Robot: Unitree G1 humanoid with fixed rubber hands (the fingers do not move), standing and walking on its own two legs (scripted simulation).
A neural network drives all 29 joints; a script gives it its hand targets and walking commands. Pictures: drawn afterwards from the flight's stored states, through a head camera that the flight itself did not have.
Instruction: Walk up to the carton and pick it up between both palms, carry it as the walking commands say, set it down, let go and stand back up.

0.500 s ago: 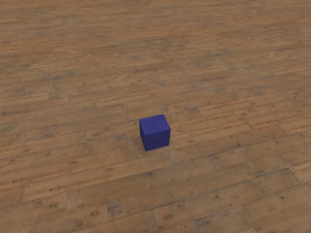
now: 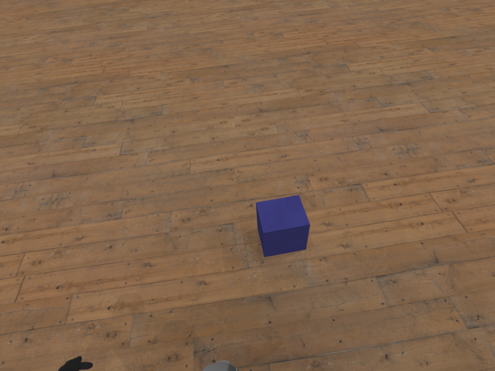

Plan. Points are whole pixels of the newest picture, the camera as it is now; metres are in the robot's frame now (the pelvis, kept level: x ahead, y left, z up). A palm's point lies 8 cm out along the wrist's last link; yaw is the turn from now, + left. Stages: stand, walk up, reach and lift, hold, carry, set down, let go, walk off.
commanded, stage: walk up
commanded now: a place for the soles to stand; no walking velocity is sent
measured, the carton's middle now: (281, 226) +0.81 -0.10 -0.65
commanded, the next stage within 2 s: none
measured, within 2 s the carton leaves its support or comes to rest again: neither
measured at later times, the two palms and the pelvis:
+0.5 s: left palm (71, 357) +0.20 +0.34 -0.09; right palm (469, 320) +0.23 -0.35 -0.09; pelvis +0.15 -0.01 -0.01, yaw +1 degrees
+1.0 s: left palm (103, 270) +0.36 +0.33 -0.10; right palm (452, 282) +0.30 -0.36 -0.10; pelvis +0.26 -0.01 -0.02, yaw -1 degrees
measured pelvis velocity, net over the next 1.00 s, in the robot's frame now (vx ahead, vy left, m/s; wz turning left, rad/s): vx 0.26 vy -0.01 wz -0.02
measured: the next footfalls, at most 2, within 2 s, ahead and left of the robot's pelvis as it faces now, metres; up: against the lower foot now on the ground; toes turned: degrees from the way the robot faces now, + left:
left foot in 0.10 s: +0.18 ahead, +0.14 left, +0.00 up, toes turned +4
right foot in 0.38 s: +0.23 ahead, -0.13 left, +0.00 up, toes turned -4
